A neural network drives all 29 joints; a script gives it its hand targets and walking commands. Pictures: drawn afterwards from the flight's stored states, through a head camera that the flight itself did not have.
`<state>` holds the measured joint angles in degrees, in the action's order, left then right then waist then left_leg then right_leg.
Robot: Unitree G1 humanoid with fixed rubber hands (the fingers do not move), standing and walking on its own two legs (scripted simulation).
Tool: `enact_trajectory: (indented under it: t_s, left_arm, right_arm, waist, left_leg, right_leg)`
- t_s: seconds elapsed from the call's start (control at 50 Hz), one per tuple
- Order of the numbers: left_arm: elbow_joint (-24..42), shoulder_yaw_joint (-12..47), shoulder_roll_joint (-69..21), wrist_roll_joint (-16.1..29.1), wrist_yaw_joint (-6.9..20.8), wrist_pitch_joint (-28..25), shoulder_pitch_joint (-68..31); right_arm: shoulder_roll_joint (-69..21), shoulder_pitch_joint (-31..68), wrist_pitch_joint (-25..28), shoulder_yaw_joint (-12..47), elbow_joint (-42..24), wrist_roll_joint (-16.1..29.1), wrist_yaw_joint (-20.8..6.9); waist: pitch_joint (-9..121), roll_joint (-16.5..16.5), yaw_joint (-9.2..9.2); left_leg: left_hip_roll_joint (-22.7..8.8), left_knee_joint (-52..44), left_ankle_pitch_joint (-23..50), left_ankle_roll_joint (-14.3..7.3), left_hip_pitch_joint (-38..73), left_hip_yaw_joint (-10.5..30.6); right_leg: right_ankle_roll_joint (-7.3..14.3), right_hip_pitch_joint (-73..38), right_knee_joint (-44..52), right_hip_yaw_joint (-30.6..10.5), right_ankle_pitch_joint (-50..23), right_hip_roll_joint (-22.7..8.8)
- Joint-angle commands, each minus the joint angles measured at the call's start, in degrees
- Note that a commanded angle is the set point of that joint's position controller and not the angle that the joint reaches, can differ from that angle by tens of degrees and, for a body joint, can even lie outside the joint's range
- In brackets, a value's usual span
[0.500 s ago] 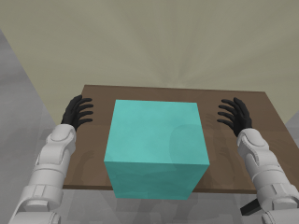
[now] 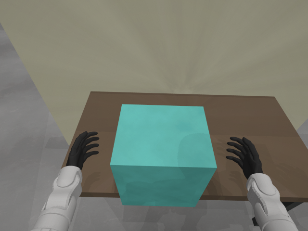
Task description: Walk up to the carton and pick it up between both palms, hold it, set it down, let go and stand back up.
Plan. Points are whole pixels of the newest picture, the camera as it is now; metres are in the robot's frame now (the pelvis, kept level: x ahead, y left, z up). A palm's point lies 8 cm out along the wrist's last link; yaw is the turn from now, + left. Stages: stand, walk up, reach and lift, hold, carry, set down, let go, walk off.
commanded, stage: set down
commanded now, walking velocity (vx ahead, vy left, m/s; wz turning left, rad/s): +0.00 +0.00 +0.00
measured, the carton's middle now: (160, 158) +0.37 +0.00 -0.08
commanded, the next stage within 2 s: let go in 1.70 s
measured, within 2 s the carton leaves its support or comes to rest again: neither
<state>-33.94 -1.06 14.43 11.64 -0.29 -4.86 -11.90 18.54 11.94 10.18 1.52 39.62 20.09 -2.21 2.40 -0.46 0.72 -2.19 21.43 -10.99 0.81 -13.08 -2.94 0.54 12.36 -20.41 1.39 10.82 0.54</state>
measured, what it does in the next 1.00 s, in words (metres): stands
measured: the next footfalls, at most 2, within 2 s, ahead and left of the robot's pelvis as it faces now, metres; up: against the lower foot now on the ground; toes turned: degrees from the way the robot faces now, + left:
none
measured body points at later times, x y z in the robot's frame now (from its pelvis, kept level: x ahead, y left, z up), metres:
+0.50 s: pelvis +0.00 +0.00 -0.01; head +0.02 +0.01 +0.44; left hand +0.23 +0.23 -0.05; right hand +0.23 -0.24 -0.05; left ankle +0.00 +0.13 -0.75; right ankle +0.00 -0.11 -0.75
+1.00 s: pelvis +0.00 -0.01 -0.01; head +0.02 +0.00 +0.44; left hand +0.19 +0.22 -0.07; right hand +0.19 -0.23 -0.07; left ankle +0.00 +0.13 -0.75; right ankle +0.00 -0.11 -0.75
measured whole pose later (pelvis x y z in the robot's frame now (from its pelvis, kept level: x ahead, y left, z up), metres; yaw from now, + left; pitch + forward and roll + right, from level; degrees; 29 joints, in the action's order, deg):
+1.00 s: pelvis +0.00 -0.01 -0.01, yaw +0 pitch +1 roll +0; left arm -40.9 3.8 13.4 11.8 -0.4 -27.2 9.8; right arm 11.4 -7.1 34.7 2.7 50.0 15.6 -3.0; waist -0.7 -1.7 0.8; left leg -2.4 29.7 -16.0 1.5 -14.5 -2.5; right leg 1.2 14.5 -30.3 1.5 16.8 0.5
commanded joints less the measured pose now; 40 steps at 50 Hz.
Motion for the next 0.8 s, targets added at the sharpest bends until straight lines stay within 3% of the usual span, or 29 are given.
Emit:
enact_trajectory:
  t_s: [0.0, 0.08, 0.12, 0.14, 0.2, 0.28, 0.34, 0.38, 0.42, 0.48, 0.64, 0.78]
  left_arm:
    - [7.36, -1.32, 7.55, 0.56, -0.48, -6.55, -12.7]
    - [4.21, 0.42, 6.69, 1.26, -1.2, -9.67, -11.21]
    - [6.47, 0.28, 7.1, 1.48, -1.39, -12.12, -7.54]
    - [6.9, 0.53, 7.23, 1.25, -1.5, -13.1, -6.87]
    - [5.61, 0.18, 6.68, 0.84, -1.15, -15.86, -3.57]
    - [2.63, 0.93, 5.72, 0.79, -0.75, -19.57, 2.02]
    - [3.49, 1.59, 5.86, 1.32, -0.88, -22.55, 3.32]
    - [2.14, 2.54, 5.39, 2.42, -0.96, -24.01, 3.95]
    - [2.17, 3.06, 5.44, 3.21, -0.85, -25.39, 5.04]
    - [1.88, 3.73, 4.72, 3.05, -0.86, -27.65, 8.57]
    - [2.13, 2.65, 4.45, 1.3, -0.93, -30.32, 14.72]
    - [0.55, 2.97, 4.02, 1.21, -0.57, -28.8, 15.26]
  right_arm:
    - [8.25, 13.6, 5.12, -2.84, -8.61, -0.42, -0.18]
    - [7.58, 11.2, 6.25, -3.85, -5.74, -1.21, -0.75]
    - [6.45, 7.4, 8.35, -2.53, -7.9, -0.56, -0.8]
    - [7.29, 7.28, 9.3, -3.17, -7.48, -0.53, -0.65]
    - [6.82, 4.81, 12.15, -2.89, -5.9, -0.28, -0.78]
    - [5.79, 0.03, 15.89, -2.88, -1.85, -0.74, -0.87]
    - [4.55, -1.31, 18.74, -2.57, -1.96, -0.19, -1.11]
    - [4.64, -1.54, 20.38, -3.14, -1.55, -1.02, -1.41]
    - [3.89, -2.94, 21.74, -3.12, -1.59, -1.4, -1.47]
    - [3.12, -5.78, 24.45, -2.75, -0.07, -1.35, -1.59]
    - [1.88, -11.55, 29.42, -2.08, 3.22, -1.54, -1.66]
    - [0.43, -11.97, 29.62, -1.33, 3.14, -2.92, -1.77]
  waist:
    - [14.44, -1.06, 0.04]
    - [11.94, -0.14, -0.61]
    - [15.08, -0.83, 0.23]
    - [15.66, 0.06, -0.49]
    - [15.49, 0.43, -0.36]
    - [11.23, 0.15, -0.93]
    - [10.34, 0.24, -0.39]
    - [10.07, -0.17, -0.99]
    - [10.14, -1.33, -1.28]
    - [10.47, -0.04, -1.01]
    - [8.47, 1.36, 0.06]
    - [4.27, -0.6, 0.32]
  left_leg:
    - [2.66, 1.06, 13.52, 0.44, 9.24, 2.99]
    - [2.75, 0.64, 8.89, 0.56, 7.58, 3.12]
    - [3.0, 2.01, 12.55, 0.53, 8.24, 3.11]
    - [3.03, 2.63, 13.81, 0.89, 8.03, 3.28]
    - [3.2, 3.66, 15.44, 1.47, 6.61, 3.28]
    - [2.98, 3.82, 11.92, 1.59, 6.15, 3.68]
    - [2.81, 4.8, 11.57, 1.62, 5.62, 3.82]
    - [2.59, 5.09, 9.66, 1.89, 5.42, 3.95]
    - [2.6, 5.9, 8.94, 1.66, 4.76, 3.83]
    - [2.34, 6.97, 10.57, 2.32, 5.7, 3.8]
    - [2.11, 8.09, 11.34, 2.69, 6.06, 3.19]
    - [2.64, 7.14, 4.86, 1.89, 4.55, 2.9]
  right_leg:
    - [-1.25, 0.31, 2.16, -2.74, -7.17, 1.24]
    - [-0.92, 2.75, 2.05, -3.12, -2.41, 0.48]
    - [-1.37, 0.73, 1.09, -3.35, -6.66, 0.52]
    - [-1.17, 0.18, 0.42, -3.46, -8.63, 0.68]
    - [-1.3, -0.83, -0.66, -3.47, -10.84, 1.0]
    - [-0.89, 1.57, -0.56, -3.34, -6.34, 0.9]
    - [-0.71, 3.75, -1.23, -3.42, -4.91, 0.79]
    - [-0.42, 4.92, -1.77, -3.0, -2.82, 0.88]
    - [-0.44, 5.57, -2.49, -3.13, -2.85, 0.92]
    - [-0.11, 5.92, -3.52, -2.71, -3.52, 1.19]
    - [0.53, 6.76, -4.35, -2.76, -3.21, 1.31]
    - [0.37, 7.47, -3.85, -3.06, 1.22, 0.93]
